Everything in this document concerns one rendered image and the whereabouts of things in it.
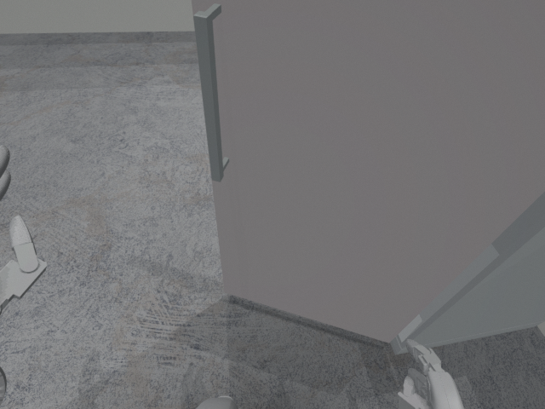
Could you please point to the robot right hand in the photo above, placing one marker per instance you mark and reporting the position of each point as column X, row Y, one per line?
column 438, row 390

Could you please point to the handle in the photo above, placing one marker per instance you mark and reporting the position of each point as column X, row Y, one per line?
column 203, row 23

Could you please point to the fridge door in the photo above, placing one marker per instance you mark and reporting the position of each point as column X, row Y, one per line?
column 376, row 148

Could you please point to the robot left hand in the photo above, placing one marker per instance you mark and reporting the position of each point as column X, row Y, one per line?
column 16, row 278

